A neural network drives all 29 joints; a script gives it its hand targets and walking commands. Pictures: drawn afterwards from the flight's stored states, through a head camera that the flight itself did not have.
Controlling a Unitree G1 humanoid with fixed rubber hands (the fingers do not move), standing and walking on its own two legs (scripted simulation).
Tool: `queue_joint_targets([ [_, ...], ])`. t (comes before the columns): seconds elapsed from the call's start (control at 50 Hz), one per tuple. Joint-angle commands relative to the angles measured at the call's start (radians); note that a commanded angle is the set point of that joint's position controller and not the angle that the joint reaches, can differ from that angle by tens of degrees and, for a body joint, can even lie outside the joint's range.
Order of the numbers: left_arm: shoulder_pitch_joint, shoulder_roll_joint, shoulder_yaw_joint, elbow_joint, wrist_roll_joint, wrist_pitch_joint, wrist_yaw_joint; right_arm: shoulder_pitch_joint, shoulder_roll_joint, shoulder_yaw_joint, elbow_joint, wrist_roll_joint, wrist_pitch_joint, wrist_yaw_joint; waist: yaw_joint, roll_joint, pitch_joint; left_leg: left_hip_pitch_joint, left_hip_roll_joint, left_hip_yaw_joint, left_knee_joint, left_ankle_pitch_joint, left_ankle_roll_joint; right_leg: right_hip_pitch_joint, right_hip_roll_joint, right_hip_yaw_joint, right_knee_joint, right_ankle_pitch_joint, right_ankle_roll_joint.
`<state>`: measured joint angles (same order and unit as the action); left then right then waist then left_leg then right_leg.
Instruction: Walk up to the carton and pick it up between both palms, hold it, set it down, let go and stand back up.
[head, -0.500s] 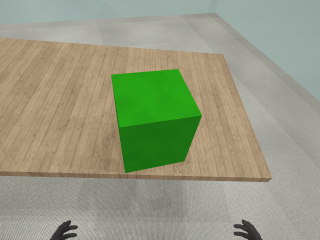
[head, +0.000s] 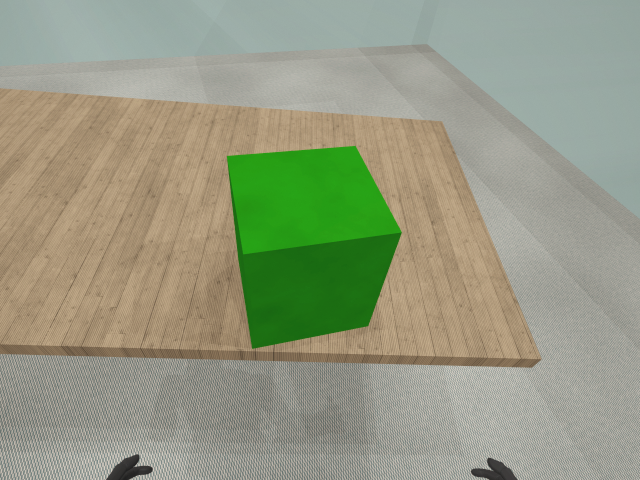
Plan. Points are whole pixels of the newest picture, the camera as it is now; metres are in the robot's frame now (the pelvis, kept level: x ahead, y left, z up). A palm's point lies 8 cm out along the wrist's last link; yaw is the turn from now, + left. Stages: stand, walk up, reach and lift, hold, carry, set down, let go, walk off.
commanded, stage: stand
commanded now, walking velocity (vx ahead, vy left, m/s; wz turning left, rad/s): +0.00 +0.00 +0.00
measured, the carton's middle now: (303, 248) +0.47 +0.06 -0.01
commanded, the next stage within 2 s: none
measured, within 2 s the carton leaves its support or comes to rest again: neither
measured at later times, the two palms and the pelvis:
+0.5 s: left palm out of the picture +0.06 +0.27 -0.13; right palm out of the picture +0.10 -0.25 -0.10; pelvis -0.01 +0.00 +0.00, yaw +0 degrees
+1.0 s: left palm out of the picture +0.05 +0.27 -0.13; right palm out of the picture +0.08 -0.25 -0.11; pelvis -0.02 +0.00 +0.00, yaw +0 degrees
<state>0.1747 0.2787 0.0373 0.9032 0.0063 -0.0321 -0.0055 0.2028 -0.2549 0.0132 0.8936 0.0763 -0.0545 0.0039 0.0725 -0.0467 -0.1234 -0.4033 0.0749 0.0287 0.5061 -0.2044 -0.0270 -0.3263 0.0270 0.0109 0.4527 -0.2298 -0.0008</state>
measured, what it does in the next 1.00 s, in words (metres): stands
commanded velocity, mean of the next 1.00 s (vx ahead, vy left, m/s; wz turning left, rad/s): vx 0.00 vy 0.00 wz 0.00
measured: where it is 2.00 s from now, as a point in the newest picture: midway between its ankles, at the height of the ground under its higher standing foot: outside the picture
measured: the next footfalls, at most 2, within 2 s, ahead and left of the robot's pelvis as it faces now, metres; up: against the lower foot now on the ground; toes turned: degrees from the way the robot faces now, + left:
none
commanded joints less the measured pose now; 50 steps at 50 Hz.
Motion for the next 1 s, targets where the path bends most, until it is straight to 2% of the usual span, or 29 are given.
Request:
queue_joint_targets([
  [0.0, 0.035, 0.251, 0.060, 0.035, 0.030, -0.051, 0.000, 0.009, -0.262, -0.093, -0.065, -0.125, -0.011, -0.022, -0.060, 0.108, -0.117, 0.178, 0.037, -0.084, -0.013, 0.131, 0.076, 0.188, -0.141, 0.113, -0.052, 0.166, -0.029],
  [0.06, 0.037, 0.248, 0.055, 0.041, 0.030, -0.051, 0.001, 0.008, -0.261, -0.093, -0.060, -0.125, -0.011, -0.023, -0.064, 0.103, -0.105, 0.180, 0.040, -0.090, -0.022, 0.129, 0.074, 0.176, -0.137, 0.114, -0.055, 0.141, -0.030],
  [0.1, 0.031, 0.249, 0.057, 0.045, 0.032, -0.051, 0.000, 0.008, -0.263, -0.095, -0.056, -0.124, -0.010, -0.022, -0.066, 0.119, -0.102, 0.185, 0.046, -0.092, -0.022, 0.133, 0.074, 0.172, -0.141, 0.117, -0.060, 0.130, -0.032],
  [0.14, 0.033, 0.246, 0.056, 0.052, 0.030, -0.050, -0.002, 0.002, -0.263, -0.095, -0.050, -0.125, -0.010, -0.022, -0.064, 0.112, -0.095, 0.175, 0.036, -0.090, -0.026, 0.063, 0.075, 0.156, -0.144, 0.131, -0.079, 0.060, -0.035],
  [0.2, 0.030, 0.244, 0.056, 0.057, 0.030, -0.049, -0.003, 0.006, -0.259, -0.097, -0.048, -0.127, -0.011, -0.021, -0.068, 0.123, -0.082, 0.183, 0.042, -0.095, -0.039, 0.066, 0.076, 0.134, -0.142, 0.133, -0.090, 0.028, -0.035],
  [0.24, 0.034, 0.242, 0.055, 0.062, 0.030, -0.051, -0.004, 0.007, -0.262, -0.099, -0.043, -0.125, -0.012, -0.021, -0.067, 0.137, -0.084, 0.189, 0.048, -0.100, -0.038, 0.084, 0.077, 0.139, -0.139, 0.127, -0.081, 0.045, -0.034],
  [0.28, 0.030, 0.248, 0.057, 0.068, 0.029, -0.052, -0.003, 0.017, -0.257, -0.098, -0.036, -0.125, -0.011, -0.021, -0.073, 0.116, -0.087, 0.181, 0.045, -0.100, -0.043, 0.070, 0.077, 0.143, -0.139, 0.124, -0.082, 0.033, -0.033],
  [0.32, 0.040, 0.244, 0.057, 0.074, 0.027, -0.051, -0.003, 0.007, -0.258, -0.099, -0.033, -0.126, -0.010, -0.021, -0.068, 0.125, -0.071, 0.186, 0.044, -0.096, -0.041, 0.053, 0.078, 0.121, -0.143, 0.137, -0.095, 0.012, -0.034],
  [0.36, 0.032, 0.247, 0.057, 0.074, 0.029, -0.052, -0.002, 0.013, -0.262, -0.098, -0.026, -0.124, -0.011, -0.021, -0.070, 0.144, -0.070, 0.183, 0.046, -0.099, -0.040, 0.085, 0.076, 0.137, -0.143, 0.131, -0.084, 0.054, -0.034],
  [0.4, 0.039, 0.246, 0.057, 0.079, 0.029, -0.054, -0.002, 0.013, -0.258, -0.098, -0.028, -0.124, -0.011, -0.021, -0.069, 0.122, -0.078, 0.181, 0.048, -0.102, -0.041, 0.082, 0.078, 0.146, -0.143, 0.134, -0.082, 0.065, -0.037],
  [0.44, 0.039, 0.250, 0.058, 0.082, 0.026, -0.052, -0.003, 0.003, -0.259, -0.099, -0.024, -0.123, -0.008, -0.021, -0.066, 0.128, -0.058, 0.171, 0.039, -0.092, -0.036, 0.038, 0.079, 0.125, -0.149, 0.146, -0.101, 0.014, -0.035],
  [0.58, 0.034, 0.251, 0.056, 0.092, 0.025, -0.050, -0.003, 0.012, -0.252, -0.097, -0.015, -0.123, -0.008, -0.019, -0.068, 0.123, -0.048, 0.175, 0.039, -0.096, -0.053, 0.028, 0.077, 0.104, -0.143, 0.143, -0.113, -0.039, -0.036],
  [0.66, 0.042, 0.243, 0.055, 0.098, 0.023, -0.051, -0.002, 0.018, -0.259, -0.096, -0.007, -0.121, -0.012, -0.020, -0.069, 0.134, -0.061, 0.195, 0.055, -0.109, -0.057, 0.081, 0.078, 0.123, -0.136, 0.126, -0.088, 0.034, -0.035],
  [0.7, 0.038, 0.246, 0.056, 0.100, 0.022, -0.051, -0.004, 0.007, -0.255, -0.096, -0.009, -0.123, -0.008, -0.020, -0.069, 0.138, -0.050, 0.182, 0.045, -0.099, -0.054, 0.010, 0.079, 0.099, -0.144, 0.144, -0.107, -0.036, -0.037],
  [0.72, 0.025, 0.252, 0.058, 0.098, 0.026, -0.051, -0.002, 0.015, -0.251, -0.096, -0.005, -0.120, -0.008, -0.020, -0.076, 0.121, -0.050, 0.176, 0.046, -0.103, -0.059, 0.026, 0.076, 0.114, -0.139, 0.134, -0.102, -0.014, -0.036],
  [0.74, 0.036, 0.246, 0.056, 0.099, 0.024, -0.049, -0.003, 0.013, -0.257, -0.096, -0.005, -0.122, -0.006, -0.021, -0.068, 0.138, -0.055, 0.180, 0.046, -0.102, -0.059, 0.017, 0.079, 0.107, -0.143, 0.143, -0.101, -0.024, -0.039],
  [0.82, 0.041, 0.249, 0.057, 0.107, 0.023, -0.051, -0.003, 0.018, -0.258, -0.094, -0.001, -0.121, -0.008, -0.019, -0.068, 0.127, -0.042, 0.171, 0.043, -0.102, -0.062, 0.018, 0.080, 0.106, -0.144, 0.143, -0.108, -0.033, -0.038],
  [0.84, 0.038, 0.248, 0.055, 0.104, 0.022, -0.051, -0.003, 0.010, -0.256, -0.094, -0.004, -0.122, -0.009, -0.017, -0.069, 0.140, -0.035, 0.180, 0.047, -0.101, -0.059, 0.028, 0.081, 0.096, -0.147, 0.146, -0.110, -0.021, -0.038],
  [0.92, 0.034, 0.247, 0.056, 0.106, 0.023, -0.049, -0.003, 0.008, -0.255, -0.094, -0.005, -0.121, -0.007, -0.020, -0.070, 0.116, -0.038, 0.174, 0.044, -0.099, -0.058, 0.023, 0.081, 0.102, -0.147, 0.146, -0.110, -0.027, -0.039],
  [0.98, 0.037, 0.252, 0.058, 0.110, 0.021, -0.049, -0.002, 0.015, -0.254, -0.093, -0.003, -0.120, -0.008, -0.020, -0.074, 0.130, -0.035, 0.182, 0.047, -0.100, -0.066, 0.024, 0.079, 0.096, -0.143, 0.140, -0.107, -0.017, -0.037],
])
